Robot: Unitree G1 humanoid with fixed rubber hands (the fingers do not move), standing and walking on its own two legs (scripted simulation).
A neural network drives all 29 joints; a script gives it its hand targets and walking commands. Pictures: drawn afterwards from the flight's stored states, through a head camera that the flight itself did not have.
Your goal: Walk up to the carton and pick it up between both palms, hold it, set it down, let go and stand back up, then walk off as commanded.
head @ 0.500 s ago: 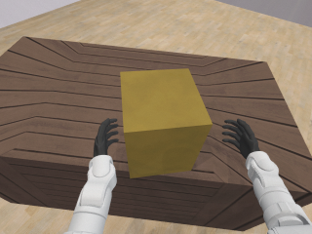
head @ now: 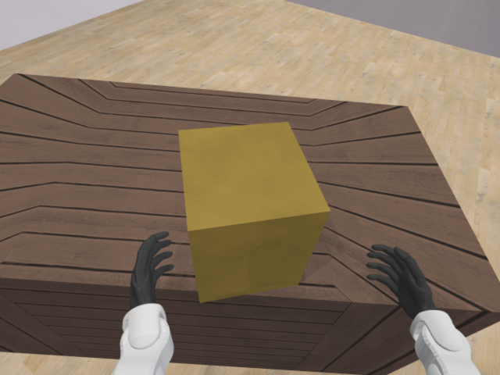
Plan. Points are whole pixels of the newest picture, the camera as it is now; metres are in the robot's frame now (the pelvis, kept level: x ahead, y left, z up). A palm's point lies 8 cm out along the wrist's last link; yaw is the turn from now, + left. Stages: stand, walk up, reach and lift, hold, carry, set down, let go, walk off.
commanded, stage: set down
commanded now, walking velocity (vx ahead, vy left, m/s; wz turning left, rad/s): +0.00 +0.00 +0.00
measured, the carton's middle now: (243, 213) +0.39 +0.06 +0.01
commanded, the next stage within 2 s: none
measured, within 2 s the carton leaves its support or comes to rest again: neither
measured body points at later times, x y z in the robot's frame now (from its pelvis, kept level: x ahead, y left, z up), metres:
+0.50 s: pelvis -0.01 +0.01 +0.00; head -0.03 +0.01 +0.45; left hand +0.19 +0.18 +0.02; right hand +0.21 -0.24 +0.01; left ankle +0.01 +0.16 -0.75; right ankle -0.01 -0.08 -0.75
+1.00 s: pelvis +0.01 +0.02 +0.00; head +0.01 +0.03 +0.45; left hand +0.19 +0.21 -0.01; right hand +0.21 -0.22 -0.02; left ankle +0.01 +0.16 -0.75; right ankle -0.01 -0.08 -0.75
